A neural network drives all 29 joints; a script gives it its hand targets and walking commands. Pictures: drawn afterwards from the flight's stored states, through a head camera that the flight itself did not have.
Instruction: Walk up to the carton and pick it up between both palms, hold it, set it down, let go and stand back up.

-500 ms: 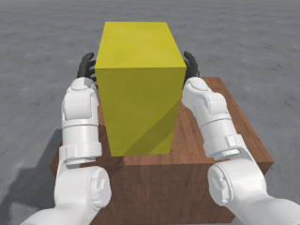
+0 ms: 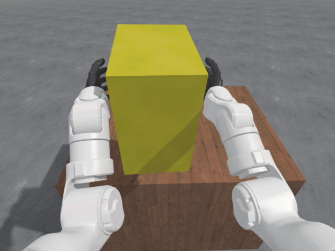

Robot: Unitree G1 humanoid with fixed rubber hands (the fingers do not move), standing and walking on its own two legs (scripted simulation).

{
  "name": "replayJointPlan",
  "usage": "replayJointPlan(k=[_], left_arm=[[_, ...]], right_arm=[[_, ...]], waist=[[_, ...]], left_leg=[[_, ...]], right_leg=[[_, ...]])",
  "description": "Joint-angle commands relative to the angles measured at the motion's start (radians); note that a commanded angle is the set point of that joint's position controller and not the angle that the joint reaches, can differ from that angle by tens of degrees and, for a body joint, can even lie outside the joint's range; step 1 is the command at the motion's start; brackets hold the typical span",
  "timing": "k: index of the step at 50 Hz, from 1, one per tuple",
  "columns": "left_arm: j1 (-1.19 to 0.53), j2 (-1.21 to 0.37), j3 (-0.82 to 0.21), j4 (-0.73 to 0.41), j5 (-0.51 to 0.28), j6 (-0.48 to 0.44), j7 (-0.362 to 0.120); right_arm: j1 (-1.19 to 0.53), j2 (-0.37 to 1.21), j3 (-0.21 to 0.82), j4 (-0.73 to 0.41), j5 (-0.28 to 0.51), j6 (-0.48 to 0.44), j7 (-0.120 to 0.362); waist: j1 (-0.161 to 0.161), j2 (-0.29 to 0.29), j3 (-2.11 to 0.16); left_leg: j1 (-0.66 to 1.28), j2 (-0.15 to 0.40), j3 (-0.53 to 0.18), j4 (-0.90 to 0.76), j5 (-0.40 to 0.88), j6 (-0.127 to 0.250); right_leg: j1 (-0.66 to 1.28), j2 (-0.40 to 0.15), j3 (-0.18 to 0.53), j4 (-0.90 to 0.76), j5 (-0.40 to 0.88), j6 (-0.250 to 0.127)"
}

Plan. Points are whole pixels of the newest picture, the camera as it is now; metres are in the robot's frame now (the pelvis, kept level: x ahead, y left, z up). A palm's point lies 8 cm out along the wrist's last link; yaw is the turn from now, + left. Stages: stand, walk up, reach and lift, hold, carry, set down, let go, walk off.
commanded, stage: hold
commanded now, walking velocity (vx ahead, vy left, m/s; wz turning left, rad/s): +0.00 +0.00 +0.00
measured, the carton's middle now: (154, 100) +0.41 +0.01 +0.20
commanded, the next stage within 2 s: none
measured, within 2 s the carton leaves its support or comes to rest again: neither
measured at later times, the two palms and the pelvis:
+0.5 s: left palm (95, 93) +0.37 +0.13 +0.25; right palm (212, 91) +0.37 -0.12 +0.24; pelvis +0.00 +0.00 +0.00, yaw +0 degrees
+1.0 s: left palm (95, 93) +0.37 +0.13 +0.25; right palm (212, 91) +0.37 -0.12 +0.24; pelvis +0.00 +0.00 +0.00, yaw +0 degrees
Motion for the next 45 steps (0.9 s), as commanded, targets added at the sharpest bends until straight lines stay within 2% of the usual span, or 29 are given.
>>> replayJointPlan(k=[1, 45], left_arm=[[-0.785, -0.616, -0.536, -0.128, -0.162, -0.064, -0.136], [-0.786, -0.615, -0.533, -0.126, -0.159, -0.064, -0.137]], right_arm=[[-0.94, 0.564, 0.478, -0.345, 0.159, -0.042, 0.123], [-0.939, 0.563, 0.476, -0.34, 0.157, -0.042, 0.123]], waist=[[-0.018, 0.04, -0.431], [-0.018, 0.04, -0.428]], left_leg=[[0.235, -0.014, 0.032, -0.005, 0.191, -0.033], [0.235, -0.014, 0.033, -0.006, 0.191, -0.033]], right_leg=[[0.14, 0.08, -0.052, -0.079, 0.157, 0.045], [0.141, 0.081, -0.052, -0.079, 0.154, 0.044]])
